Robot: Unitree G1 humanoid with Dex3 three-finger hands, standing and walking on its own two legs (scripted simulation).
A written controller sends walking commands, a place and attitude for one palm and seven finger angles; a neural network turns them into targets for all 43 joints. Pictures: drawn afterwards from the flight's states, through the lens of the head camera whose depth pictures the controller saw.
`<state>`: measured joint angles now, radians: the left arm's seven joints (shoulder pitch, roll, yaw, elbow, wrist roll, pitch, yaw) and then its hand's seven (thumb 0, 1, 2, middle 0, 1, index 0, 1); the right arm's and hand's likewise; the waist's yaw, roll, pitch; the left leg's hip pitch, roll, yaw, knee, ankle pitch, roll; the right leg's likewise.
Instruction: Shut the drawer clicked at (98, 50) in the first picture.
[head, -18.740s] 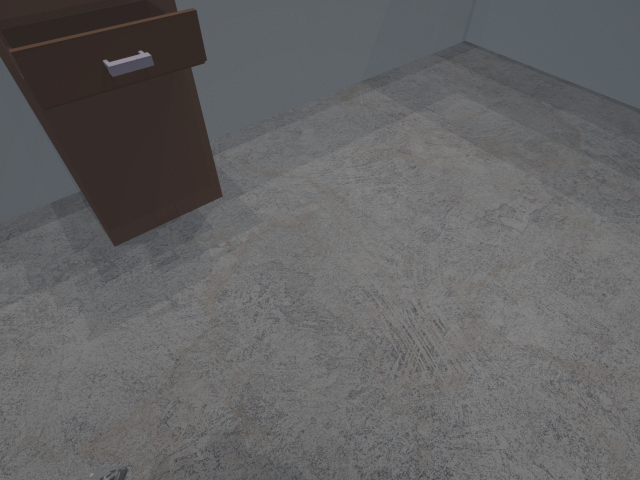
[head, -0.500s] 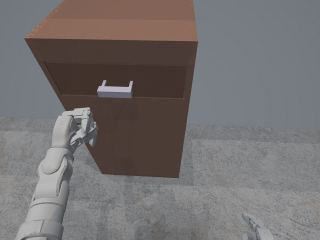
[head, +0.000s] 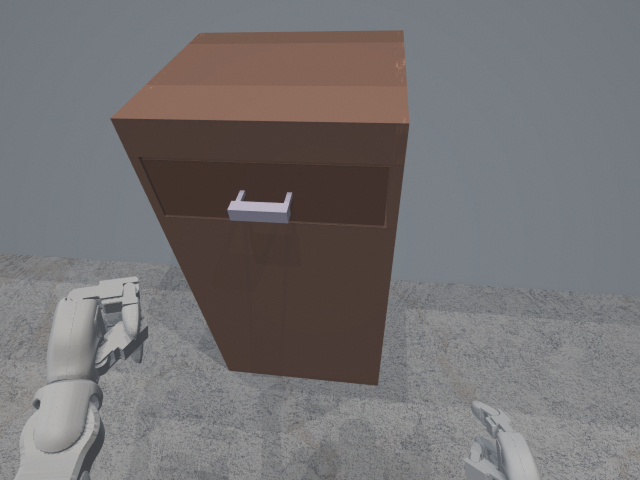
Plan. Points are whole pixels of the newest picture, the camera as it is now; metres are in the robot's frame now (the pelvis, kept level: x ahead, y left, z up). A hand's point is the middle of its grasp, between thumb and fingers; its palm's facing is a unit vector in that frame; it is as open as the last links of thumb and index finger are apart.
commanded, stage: draw the hand back to the body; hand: left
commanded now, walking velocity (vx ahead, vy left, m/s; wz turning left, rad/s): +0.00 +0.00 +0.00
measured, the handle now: (262, 204) +0.57 +0.18 +0.02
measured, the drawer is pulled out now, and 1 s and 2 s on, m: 0.00 0.00 0.00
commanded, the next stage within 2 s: step back with the hand held close in 0.42 s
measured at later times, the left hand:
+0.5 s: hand (73, 376) +0.17 +0.25 +0.15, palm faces +0.42 -0.83 -0.38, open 3.3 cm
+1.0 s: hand (54, 390) +0.16 +0.26 +0.14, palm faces +0.29 -0.82 -0.50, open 3.2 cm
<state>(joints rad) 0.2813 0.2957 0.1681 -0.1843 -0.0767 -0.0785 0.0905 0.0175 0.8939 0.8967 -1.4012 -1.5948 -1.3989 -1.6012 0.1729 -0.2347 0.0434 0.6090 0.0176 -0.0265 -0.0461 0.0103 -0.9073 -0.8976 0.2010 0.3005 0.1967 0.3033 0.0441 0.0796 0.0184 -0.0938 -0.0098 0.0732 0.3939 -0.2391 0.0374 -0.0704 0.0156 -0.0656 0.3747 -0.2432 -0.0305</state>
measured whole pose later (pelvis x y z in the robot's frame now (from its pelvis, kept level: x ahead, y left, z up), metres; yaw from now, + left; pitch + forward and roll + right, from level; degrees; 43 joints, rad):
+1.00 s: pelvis -0.04 +0.02 -0.01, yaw -1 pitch +1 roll -1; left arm 0.63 0.41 0.36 -0.56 -0.05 -0.18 0.11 0.02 0.89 0.90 -1.40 -1.59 -1.40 -1.60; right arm 0.19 -0.23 -0.01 0.54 0.01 0.01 -0.07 0.01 -0.91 -0.90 0.20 0.30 0.20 0.30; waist 0.01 0.02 0.05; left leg -0.29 -0.03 0.10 0.49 -0.22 0.08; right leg -0.28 -0.01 -0.04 0.48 -0.22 0.00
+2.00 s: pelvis -0.15 +0.04 +0.00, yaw +0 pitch +4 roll -7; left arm 0.62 0.42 0.41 -0.66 -0.05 -0.30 0.14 0.02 0.89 0.90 -1.41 -1.59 -1.41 -1.60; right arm 0.21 -0.15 0.00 0.63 -0.03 -0.14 -0.04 0.01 -0.91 -0.90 0.20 0.30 0.20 0.30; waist 0.02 0.00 -0.02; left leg -0.47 0.05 0.04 0.37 0.03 0.09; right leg -0.25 0.08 -0.01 0.76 -0.54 -0.01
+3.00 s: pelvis -0.32 +0.09 -0.01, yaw -2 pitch -1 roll -1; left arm 0.58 0.34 0.35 -0.56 -0.03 -0.20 0.16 0.01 0.89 0.90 -1.41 -1.59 -1.41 -1.60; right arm 0.27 -0.22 0.00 0.66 -0.01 -0.11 -0.09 0.01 -0.90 -0.90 0.20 0.30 0.20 0.30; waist 0.01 -0.03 -0.04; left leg -0.32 0.05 0.06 0.60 -0.34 0.03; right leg -0.26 -0.01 -0.11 0.56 -0.27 -0.04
